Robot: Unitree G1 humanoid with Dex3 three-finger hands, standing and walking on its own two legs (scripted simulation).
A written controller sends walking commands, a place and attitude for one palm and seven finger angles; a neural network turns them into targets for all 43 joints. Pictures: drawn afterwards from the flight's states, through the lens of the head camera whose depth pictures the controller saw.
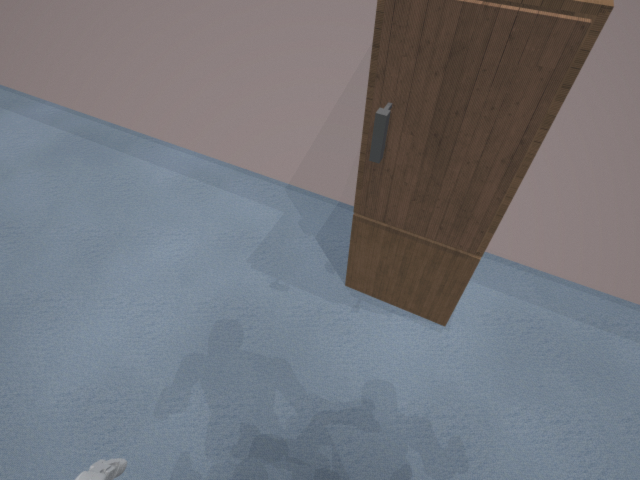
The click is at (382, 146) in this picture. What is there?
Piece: cupboard door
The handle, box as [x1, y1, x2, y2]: [369, 102, 392, 162]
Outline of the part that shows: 389,102 383,108 379,108 375,114 369,160 375,162 379,162 383,153 390,111 389,109 392,103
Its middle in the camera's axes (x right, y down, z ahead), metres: +0.14 -0.25 +0.91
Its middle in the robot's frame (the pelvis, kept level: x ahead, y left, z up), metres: +0.85 -0.10 -0.03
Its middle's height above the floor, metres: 0.74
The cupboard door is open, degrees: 0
